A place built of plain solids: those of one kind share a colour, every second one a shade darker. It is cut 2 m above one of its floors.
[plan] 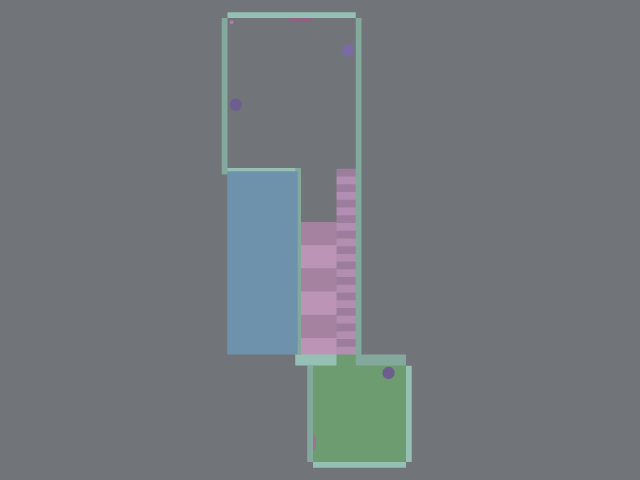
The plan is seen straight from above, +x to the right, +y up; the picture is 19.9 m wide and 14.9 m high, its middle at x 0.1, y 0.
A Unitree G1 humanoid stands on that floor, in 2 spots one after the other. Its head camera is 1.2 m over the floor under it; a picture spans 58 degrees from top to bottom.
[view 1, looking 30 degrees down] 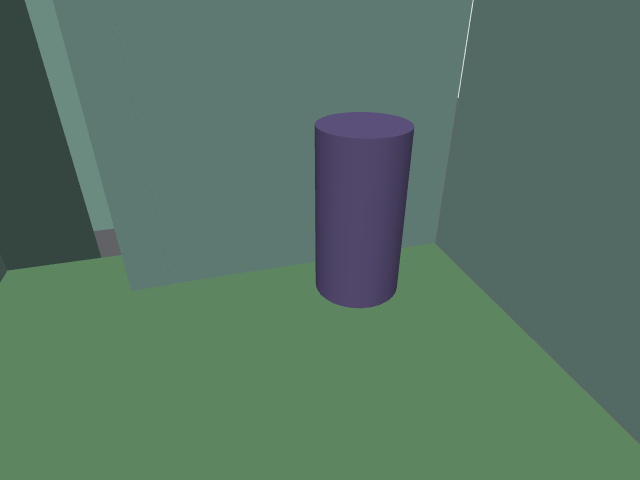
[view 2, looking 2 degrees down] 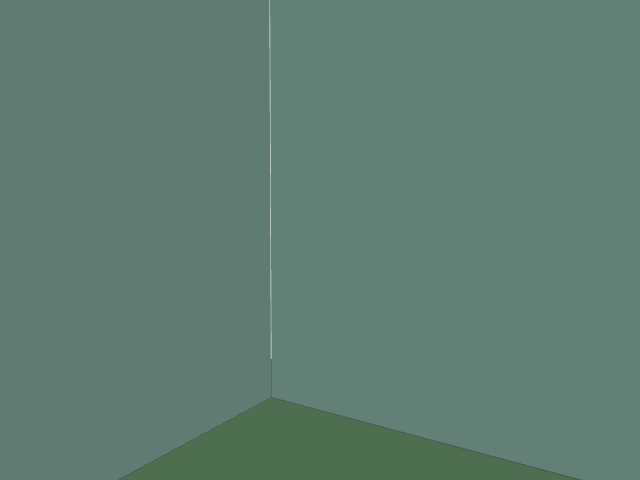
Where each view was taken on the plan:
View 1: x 1.60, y -5.68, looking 74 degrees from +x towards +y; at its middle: bin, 1.83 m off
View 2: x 0.91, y -4.55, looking -58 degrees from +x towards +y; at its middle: wall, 2.76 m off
